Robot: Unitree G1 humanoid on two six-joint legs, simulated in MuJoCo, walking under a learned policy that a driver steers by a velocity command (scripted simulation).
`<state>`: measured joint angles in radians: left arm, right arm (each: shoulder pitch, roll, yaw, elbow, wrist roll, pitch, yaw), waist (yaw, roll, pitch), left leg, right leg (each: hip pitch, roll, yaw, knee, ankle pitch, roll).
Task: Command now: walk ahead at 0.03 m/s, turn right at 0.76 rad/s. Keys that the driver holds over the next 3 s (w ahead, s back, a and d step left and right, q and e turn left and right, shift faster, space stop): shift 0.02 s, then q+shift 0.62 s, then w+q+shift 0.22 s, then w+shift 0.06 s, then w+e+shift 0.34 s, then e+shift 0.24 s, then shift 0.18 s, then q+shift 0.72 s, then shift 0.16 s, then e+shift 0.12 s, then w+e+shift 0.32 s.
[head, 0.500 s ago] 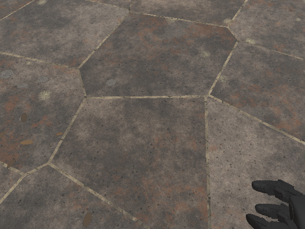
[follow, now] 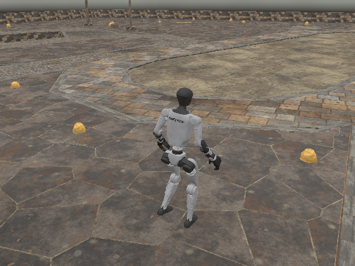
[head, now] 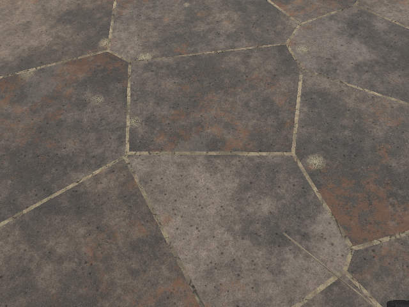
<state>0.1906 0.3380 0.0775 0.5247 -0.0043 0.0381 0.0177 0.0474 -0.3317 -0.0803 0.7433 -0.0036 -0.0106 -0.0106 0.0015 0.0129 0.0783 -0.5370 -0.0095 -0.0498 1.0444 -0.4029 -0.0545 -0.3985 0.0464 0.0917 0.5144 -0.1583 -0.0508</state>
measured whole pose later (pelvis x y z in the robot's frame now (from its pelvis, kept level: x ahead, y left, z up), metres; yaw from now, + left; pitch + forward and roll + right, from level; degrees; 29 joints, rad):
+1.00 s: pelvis +0.09 +0.08 +0.00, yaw +36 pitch +3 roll +0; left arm 0.46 0.31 0.08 0.78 0.05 -0.07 0.01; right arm 0.08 -0.30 -0.08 0.63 -0.04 0.05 0.11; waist 0.10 0.00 -0.03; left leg -0.63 0.09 0.00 0.86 -0.19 0.01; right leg 0.07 -0.09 -0.29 0.24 -0.34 0.05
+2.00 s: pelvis +0.47 +0.44 +0.00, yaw +19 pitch +1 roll -1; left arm 0.09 0.24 0.03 0.70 0.02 0.03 0.03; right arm 0.24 -0.28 -0.06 0.70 0.03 0.03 -0.01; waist -0.01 0.03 0.04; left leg -0.49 0.08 0.00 0.85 -0.33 -0.09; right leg -0.21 0.07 -0.08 0.42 -0.24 -0.08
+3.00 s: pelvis +0.63 +0.54 +0.00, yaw +35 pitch +4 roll +1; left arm 0.18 0.33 0.07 0.64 0.03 0.02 -0.06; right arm 0.42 -0.32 -0.08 0.75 -0.05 -0.07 -0.01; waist -0.07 -0.03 -0.04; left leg 0.00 0.00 0.02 0.29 -0.35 -0.01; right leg -0.67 -0.02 0.03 1.13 -0.33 -0.03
